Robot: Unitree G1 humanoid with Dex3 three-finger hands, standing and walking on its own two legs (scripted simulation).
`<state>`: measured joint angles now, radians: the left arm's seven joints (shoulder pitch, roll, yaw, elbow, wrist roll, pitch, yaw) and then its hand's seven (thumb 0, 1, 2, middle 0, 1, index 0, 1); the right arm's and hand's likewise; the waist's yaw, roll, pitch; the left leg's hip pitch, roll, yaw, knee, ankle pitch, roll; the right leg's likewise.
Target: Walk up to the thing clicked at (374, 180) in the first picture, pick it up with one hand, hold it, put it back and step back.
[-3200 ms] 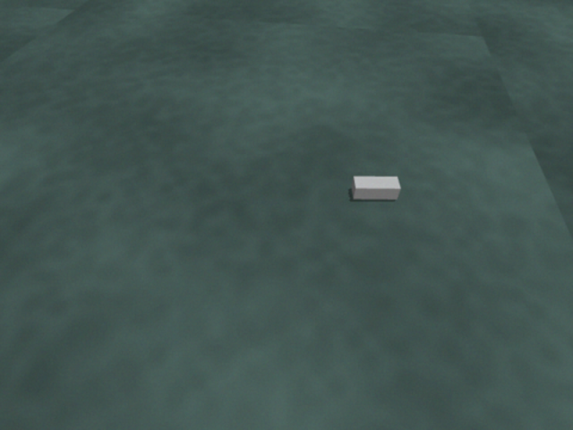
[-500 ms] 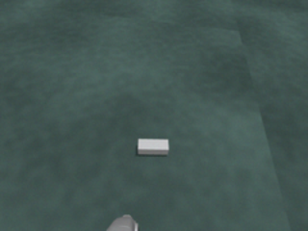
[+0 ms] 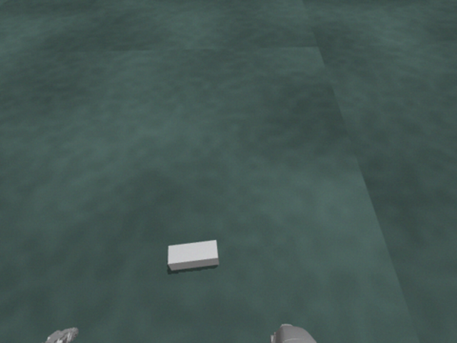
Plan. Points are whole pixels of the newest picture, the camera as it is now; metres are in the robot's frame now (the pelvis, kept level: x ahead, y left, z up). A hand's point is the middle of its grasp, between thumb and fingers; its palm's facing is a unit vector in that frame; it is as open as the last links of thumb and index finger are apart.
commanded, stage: walk up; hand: left
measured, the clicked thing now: (193, 255) +0.57 +0.18 -0.70
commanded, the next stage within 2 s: none
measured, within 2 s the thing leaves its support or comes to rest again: neither
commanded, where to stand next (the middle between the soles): +0.18 -0.02 m, yaw +5 degrees
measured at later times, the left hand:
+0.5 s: hand out of the picture +0.13 +0.21 -0.13, palm faces +0.09 -0.93 -0.37, open 7.4 cm
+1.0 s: hand out of the picture +0.13 +0.24 -0.10, palm faces +0.08 -0.85 -0.53, open 7.4 cm
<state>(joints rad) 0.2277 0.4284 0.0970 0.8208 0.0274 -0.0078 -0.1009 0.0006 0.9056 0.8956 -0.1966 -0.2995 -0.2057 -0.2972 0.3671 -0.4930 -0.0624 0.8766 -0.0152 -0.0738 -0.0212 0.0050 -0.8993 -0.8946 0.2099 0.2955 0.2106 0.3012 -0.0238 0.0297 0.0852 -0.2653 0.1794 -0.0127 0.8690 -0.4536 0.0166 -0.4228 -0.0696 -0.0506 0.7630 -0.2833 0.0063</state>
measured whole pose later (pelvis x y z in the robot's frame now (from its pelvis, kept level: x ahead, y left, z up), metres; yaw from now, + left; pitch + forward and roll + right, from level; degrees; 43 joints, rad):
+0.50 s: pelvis +0.12 -0.06 +0.01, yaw +6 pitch -3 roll +0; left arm 0.30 0.37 0.02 0.86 0.00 -0.05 0.01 0.00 0.90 0.90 -0.20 -0.30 -0.21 -0.30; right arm 0.22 -0.38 -0.03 0.89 -0.02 -0.01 0.01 0.00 -0.91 -0.90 0.20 0.29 0.21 0.30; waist 0.04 -0.01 0.14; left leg -0.36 -0.01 0.02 0.63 -0.24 0.04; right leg -0.17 -0.02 -0.19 0.65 -0.44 -0.06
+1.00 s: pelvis +0.13 -0.06 +0.02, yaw +7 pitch -2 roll +1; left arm 0.29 0.40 0.04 0.90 0.04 -0.06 0.05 0.00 0.90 0.89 -0.20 -0.30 -0.21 -0.30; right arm 0.19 -0.45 -0.08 0.89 -0.03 0.07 0.04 0.00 -0.91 -0.89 0.21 0.29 0.21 0.30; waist 0.02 0.08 0.12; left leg -0.46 0.01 -0.08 1.03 -0.45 0.02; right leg -0.35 -0.08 -0.03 0.64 -0.26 0.02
